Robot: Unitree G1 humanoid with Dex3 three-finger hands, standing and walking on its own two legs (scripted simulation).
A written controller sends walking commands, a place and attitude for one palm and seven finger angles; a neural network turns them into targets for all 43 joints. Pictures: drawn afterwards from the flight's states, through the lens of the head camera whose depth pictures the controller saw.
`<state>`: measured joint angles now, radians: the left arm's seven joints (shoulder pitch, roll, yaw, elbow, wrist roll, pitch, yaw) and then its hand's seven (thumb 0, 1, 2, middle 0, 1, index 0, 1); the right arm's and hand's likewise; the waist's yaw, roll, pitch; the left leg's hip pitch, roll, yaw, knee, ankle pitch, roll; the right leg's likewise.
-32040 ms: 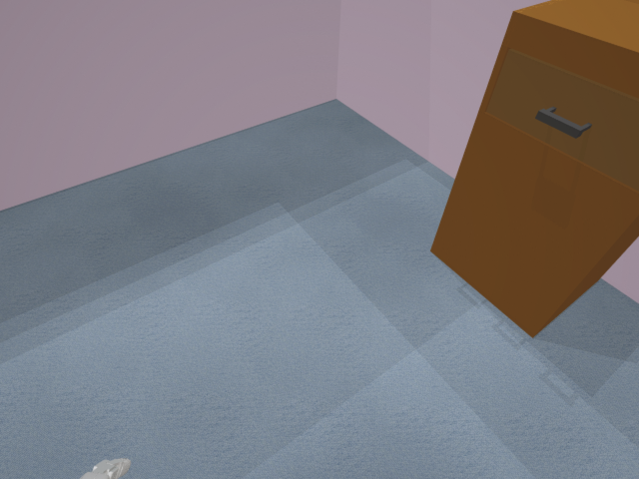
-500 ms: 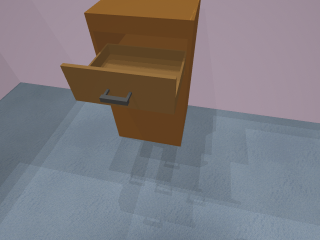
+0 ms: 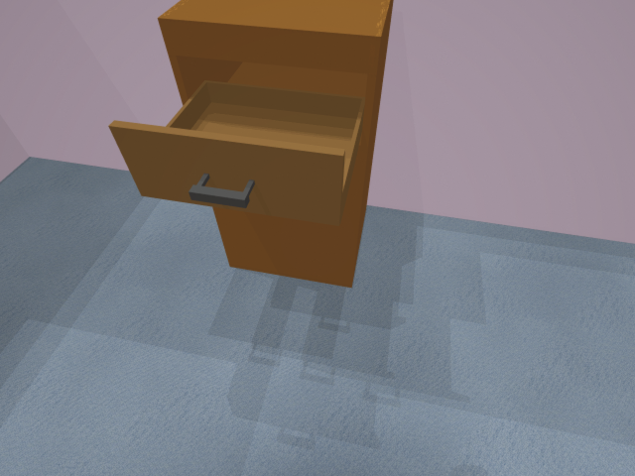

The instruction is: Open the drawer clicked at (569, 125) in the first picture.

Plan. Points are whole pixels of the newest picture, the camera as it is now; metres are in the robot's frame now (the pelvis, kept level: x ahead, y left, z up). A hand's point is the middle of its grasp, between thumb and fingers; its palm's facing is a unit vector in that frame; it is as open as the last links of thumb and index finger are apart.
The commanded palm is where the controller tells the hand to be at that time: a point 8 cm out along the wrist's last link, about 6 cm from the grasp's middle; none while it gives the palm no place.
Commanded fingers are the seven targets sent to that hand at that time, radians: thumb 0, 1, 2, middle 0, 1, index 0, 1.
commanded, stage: look to check the result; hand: left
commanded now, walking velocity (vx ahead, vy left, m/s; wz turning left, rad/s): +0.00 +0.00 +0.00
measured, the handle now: (223, 189) +0.61 +0.22 -0.02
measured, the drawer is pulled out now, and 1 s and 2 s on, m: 0.30 0.30 0.30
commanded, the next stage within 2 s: stand and wait in 0.38 s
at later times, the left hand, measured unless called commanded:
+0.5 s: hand out of the picture +0.00 +0.15 -0.17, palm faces +0.05 -0.98 -0.18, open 7.3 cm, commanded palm none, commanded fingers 0.00 0.90 0.90 -0.20 -0.30 -0.20 -0.30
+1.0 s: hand out of the picture +0.02 +0.15 -0.17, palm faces +0.04 -0.98 -0.19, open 7.3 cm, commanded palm none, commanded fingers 0.00 0.90 0.90 -0.20 -0.30 -0.20 -0.30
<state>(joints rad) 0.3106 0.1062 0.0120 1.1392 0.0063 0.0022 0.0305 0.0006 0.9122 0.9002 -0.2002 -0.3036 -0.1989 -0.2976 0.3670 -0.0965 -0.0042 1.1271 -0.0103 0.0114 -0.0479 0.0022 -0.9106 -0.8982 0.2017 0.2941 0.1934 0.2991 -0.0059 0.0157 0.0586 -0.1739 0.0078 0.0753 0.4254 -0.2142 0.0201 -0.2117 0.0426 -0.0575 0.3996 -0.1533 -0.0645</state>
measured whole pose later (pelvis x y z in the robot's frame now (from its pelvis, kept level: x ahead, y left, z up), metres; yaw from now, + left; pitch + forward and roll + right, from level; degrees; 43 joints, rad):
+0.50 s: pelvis +0.01 +0.00 +0.00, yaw +0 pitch -2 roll +0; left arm 0.29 0.11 0.01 1.14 0.01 -0.01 0.03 0.00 0.91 0.90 -0.20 -0.30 -0.20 -0.30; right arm 0.32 -0.10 -0.01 1.13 -0.01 0.01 -0.05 0.00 -0.91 -0.90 0.20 0.29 0.19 0.30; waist -0.01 0.02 0.07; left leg -0.15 0.01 0.08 0.41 -0.22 0.01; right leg -0.19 0.05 -0.06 0.39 -0.17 -0.07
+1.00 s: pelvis +0.03 -0.01 +0.00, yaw +0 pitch -2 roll +0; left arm 0.28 0.11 0.01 1.14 0.00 -0.01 0.04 0.00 0.92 0.90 -0.20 -0.30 -0.20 -0.30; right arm 0.31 -0.11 -0.01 1.13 -0.01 0.01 -0.05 0.00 -0.91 -0.90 0.20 0.29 0.19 0.30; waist -0.01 0.02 0.07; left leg -0.12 0.02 0.07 0.39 -0.24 0.00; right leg -0.16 0.06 -0.06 0.37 -0.18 -0.08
